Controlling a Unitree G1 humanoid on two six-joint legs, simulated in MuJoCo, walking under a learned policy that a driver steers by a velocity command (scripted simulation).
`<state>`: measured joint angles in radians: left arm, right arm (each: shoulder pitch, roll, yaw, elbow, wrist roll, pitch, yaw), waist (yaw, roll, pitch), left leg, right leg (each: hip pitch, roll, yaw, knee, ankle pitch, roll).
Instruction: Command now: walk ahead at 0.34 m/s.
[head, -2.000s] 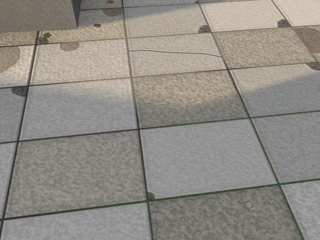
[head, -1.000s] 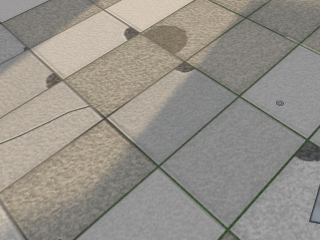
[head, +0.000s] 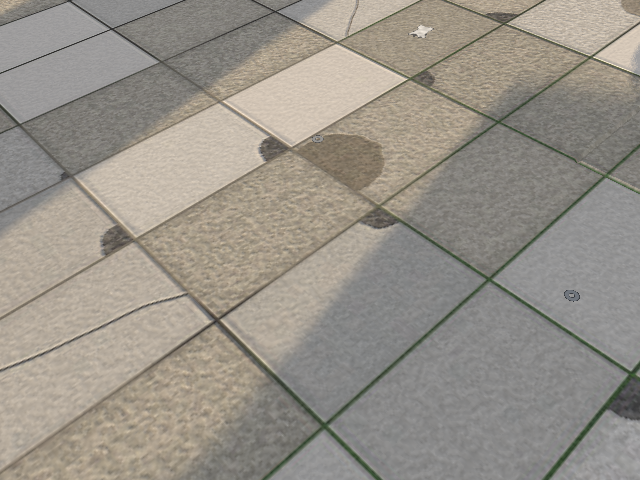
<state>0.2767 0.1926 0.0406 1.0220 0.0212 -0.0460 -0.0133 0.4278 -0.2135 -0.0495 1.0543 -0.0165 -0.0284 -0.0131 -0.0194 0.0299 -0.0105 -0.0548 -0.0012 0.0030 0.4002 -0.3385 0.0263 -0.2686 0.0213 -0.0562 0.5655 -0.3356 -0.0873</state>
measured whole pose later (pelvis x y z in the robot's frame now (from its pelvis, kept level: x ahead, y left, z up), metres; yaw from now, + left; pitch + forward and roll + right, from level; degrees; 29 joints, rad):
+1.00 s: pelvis +0.26 -0.02 +0.00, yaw +26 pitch +2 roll -1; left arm 0.13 0.25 0.05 0.82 0.00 0.02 0.05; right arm 0.25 -0.28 -0.10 0.84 -0.02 0.04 0.00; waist -0.06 0.02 0.02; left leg -0.33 -0.18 -0.20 0.40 -0.07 0.09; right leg -0.37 0.05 0.09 0.71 -0.40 0.01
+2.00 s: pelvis +0.27 -0.01 +0.00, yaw +60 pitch +1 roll -1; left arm 0.16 0.30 0.05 0.71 0.01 0.06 0.02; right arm 0.26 -0.30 -0.06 0.73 -0.02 0.04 0.01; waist -0.03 0.00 0.06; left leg -0.23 -0.14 -0.19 0.45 -0.21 0.07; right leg -0.41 0.01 0.04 0.79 -0.40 0.02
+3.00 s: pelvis +0.44 +0.12 +0.01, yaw +64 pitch -1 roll +1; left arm 0.26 0.21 0.01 0.87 0.02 -0.06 0.00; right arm 0.23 -0.25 -0.02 0.96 -0.02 -0.01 0.00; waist -0.01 0.03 0.09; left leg -0.41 0.00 -0.01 0.95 -0.36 0.03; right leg -0.20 0.03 -0.08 0.37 -0.15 -0.08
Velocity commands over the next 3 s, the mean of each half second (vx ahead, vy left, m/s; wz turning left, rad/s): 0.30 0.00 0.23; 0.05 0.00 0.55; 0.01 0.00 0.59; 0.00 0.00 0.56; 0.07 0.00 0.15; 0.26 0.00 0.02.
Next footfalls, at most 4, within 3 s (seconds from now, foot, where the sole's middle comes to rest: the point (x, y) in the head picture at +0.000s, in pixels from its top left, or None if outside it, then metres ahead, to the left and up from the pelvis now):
0.46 left None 0.34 0.07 -0.78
1.06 right None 0.36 -0.11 -0.78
1.54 left None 0.23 0.07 -0.78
2.10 right None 0.40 -0.02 -0.78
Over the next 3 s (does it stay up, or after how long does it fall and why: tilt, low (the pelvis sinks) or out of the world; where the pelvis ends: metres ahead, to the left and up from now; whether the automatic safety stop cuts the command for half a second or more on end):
stays up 0.44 0.12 0.01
